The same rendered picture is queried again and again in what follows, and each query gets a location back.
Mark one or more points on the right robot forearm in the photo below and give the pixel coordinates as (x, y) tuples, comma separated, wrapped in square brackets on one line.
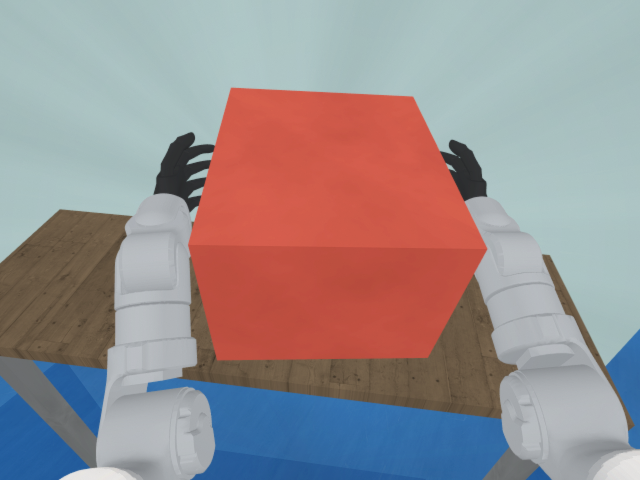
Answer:
[(531, 329)]

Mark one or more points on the robot right upper arm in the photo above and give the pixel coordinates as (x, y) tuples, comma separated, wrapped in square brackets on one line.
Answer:
[(566, 420)]

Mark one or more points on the left robot forearm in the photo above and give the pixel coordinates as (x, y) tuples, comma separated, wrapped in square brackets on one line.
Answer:
[(152, 296)]

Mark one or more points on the robot left upper arm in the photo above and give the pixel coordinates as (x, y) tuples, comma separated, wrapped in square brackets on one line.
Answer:
[(158, 435)]

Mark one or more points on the table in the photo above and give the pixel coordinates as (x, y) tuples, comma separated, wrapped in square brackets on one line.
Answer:
[(57, 292)]

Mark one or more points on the robot left hand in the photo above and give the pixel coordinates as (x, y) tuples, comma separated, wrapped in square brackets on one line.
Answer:
[(172, 179)]

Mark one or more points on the robot right hand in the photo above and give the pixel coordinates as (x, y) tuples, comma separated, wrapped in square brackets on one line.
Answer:
[(468, 175)]

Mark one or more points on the carton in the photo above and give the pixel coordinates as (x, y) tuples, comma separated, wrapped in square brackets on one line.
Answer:
[(329, 227)]

